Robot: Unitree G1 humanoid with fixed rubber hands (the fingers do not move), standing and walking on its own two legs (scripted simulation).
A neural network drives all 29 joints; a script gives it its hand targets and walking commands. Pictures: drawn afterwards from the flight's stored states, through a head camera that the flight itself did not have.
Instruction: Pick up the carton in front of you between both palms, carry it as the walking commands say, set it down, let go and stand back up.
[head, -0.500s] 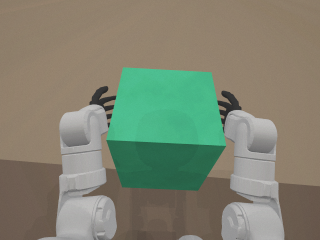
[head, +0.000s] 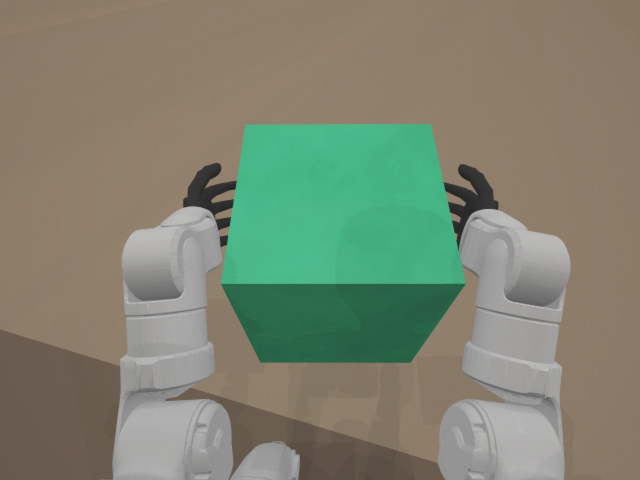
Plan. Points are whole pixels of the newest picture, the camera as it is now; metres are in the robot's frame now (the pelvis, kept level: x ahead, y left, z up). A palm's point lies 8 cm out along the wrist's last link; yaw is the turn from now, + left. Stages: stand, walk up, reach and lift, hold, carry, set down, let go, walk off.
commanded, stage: carry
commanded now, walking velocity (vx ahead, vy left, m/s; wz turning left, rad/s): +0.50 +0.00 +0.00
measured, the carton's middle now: (336, 256) +0.37 +0.03 +0.07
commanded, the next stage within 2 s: none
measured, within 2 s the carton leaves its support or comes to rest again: neither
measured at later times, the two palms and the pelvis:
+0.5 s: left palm (266, 51) +0.67 +0.16 +0.18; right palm (469, 66) +0.64 -0.14 +0.19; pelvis +0.29 +0.04 +0.03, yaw -2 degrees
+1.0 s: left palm (295, 6) +0.93 +0.15 +0.15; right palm (445, 12) +0.94 -0.15 +0.14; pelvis +0.61 +0.00 +0.04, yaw +0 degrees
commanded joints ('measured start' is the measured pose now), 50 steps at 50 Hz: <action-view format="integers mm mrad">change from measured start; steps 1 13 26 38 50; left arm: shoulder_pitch -770 -691 -629 -702 -316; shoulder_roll -913 -779 -771 -936 -1018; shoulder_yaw -688 -551 -562 -603 -737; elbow -137 13 -42 0 -135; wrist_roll -385 -246 -165 -283 -256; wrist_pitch -10 60 32 15 -80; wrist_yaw -149 -108 -77 -147 -204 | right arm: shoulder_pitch -607 -598 -699 -634 -266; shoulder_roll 802 744 824 891 1013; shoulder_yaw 622 595 683 610 808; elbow -28 71 -50 83 -74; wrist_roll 216 279 398 265 246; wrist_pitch -22 29 0 2 -107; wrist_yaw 54 65 96 84 123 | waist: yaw -26 -177 -166 -47 -54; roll -114 284 115 -61 -142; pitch -462 -511 -397 -435 -338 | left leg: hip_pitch -135 965 751 -73 22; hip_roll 39 337 201 27 12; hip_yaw -2 -707 -115 -48 121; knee -140 -865 -877 11 -640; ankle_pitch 41 194 487 1 330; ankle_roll -9 262 155 -8 -57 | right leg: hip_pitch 460 -431 -324 529 597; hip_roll -267 45 -52 -317 -224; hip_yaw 333 135 32 474 109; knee -171 817 245 -178 -266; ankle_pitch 248 -180 143 377 716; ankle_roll -164 64 60 -124 -44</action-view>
